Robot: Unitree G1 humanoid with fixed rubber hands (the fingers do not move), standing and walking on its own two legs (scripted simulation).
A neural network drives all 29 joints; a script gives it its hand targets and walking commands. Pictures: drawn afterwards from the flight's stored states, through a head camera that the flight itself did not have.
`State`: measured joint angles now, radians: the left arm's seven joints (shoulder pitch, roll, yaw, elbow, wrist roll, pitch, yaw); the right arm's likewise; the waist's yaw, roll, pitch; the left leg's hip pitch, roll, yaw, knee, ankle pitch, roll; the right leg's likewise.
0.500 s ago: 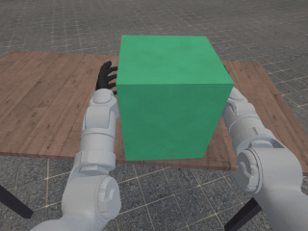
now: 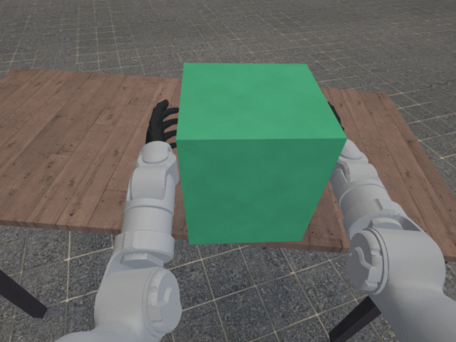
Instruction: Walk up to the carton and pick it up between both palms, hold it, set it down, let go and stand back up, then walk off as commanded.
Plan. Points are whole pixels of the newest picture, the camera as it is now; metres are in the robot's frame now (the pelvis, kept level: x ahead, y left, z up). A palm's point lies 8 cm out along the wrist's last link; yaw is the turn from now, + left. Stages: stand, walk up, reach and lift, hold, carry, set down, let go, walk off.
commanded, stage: set down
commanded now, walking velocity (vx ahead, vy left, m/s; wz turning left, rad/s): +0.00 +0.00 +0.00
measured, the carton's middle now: (245, 157) +0.41 -0.01 +0.14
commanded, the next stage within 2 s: none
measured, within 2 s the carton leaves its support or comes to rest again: rests again in 0.16 s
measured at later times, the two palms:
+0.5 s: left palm (159, 153) +0.40 +0.14 +0.15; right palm (328, 150) +0.42 -0.16 +0.15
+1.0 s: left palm (160, 154) +0.40 +0.14 +0.15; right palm (328, 152) +0.43 -0.17 +0.14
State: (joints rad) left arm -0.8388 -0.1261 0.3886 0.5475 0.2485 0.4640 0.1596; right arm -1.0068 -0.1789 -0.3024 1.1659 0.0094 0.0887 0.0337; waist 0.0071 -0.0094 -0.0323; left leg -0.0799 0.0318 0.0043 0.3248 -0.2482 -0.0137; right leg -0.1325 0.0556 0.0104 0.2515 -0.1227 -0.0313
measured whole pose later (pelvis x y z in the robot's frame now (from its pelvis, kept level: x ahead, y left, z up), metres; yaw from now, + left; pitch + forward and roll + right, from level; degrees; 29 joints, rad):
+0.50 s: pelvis +0.00 +0.00 +0.00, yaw +0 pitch +0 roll -1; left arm -0.80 -0.14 0.39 0.55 0.27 0.40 0.14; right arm -0.94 -0.14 -0.37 1.11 -0.06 0.05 0.05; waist 0.01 -0.01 -0.02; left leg -0.08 0.03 0.00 0.32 -0.25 -0.01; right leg -0.13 0.06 0.01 0.25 -0.12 -0.03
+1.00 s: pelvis +0.00 +0.00 +0.00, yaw +0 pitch +0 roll -1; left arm -0.79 -0.15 0.40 0.55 0.30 0.34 0.13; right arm -0.92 -0.12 -0.43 1.05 -0.11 0.02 0.08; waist 0.01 -0.01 0.00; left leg -0.08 0.03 0.00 0.32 -0.25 -0.01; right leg -0.13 0.06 0.01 0.25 -0.12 -0.03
